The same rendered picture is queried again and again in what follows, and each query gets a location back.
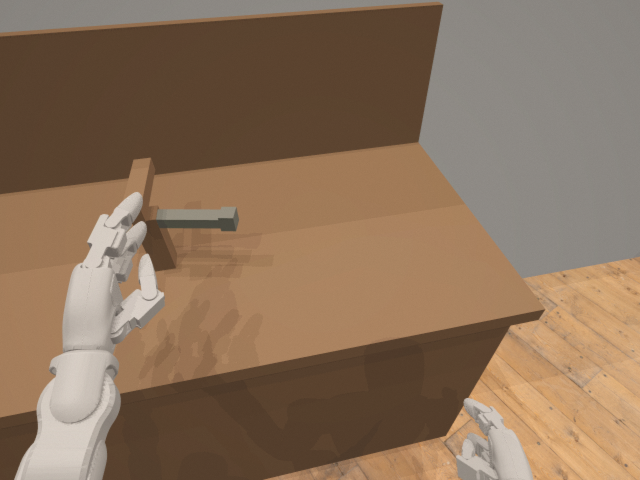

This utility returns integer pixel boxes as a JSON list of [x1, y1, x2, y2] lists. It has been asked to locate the robot left forearm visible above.
[[14, 349, 121, 480]]

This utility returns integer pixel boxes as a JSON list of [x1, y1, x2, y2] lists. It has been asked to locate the tap lever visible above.
[[156, 207, 239, 231]]

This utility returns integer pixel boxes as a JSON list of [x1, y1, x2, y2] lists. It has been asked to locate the robot right hand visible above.
[[456, 398, 534, 480]]

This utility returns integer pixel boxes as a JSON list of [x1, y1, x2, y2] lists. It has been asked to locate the counter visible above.
[[0, 2, 545, 480]]

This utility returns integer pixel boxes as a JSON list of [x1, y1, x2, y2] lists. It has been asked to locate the robot left hand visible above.
[[62, 192, 165, 355]]

